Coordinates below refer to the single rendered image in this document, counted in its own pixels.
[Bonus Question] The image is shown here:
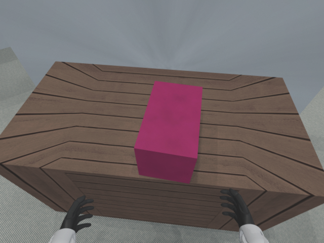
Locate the robot left hand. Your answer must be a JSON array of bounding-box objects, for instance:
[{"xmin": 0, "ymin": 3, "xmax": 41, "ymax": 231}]
[{"xmin": 60, "ymin": 195, "xmax": 94, "ymax": 233}]

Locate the left robot forearm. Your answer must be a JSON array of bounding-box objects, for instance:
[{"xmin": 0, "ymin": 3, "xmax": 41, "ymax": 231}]
[{"xmin": 48, "ymin": 228, "xmax": 76, "ymax": 243}]

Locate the pedestal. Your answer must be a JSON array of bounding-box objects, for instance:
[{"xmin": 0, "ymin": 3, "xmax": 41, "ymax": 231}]
[{"xmin": 0, "ymin": 61, "xmax": 324, "ymax": 232}]

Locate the robot right hand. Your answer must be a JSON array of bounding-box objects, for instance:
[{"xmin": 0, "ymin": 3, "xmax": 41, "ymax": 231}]
[{"xmin": 220, "ymin": 188, "xmax": 255, "ymax": 228}]

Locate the carton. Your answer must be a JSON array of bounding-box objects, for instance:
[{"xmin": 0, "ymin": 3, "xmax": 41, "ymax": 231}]
[{"xmin": 134, "ymin": 81, "xmax": 203, "ymax": 184}]

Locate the right robot forearm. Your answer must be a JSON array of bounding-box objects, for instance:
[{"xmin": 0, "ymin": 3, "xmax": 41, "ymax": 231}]
[{"xmin": 239, "ymin": 224, "xmax": 269, "ymax": 243}]

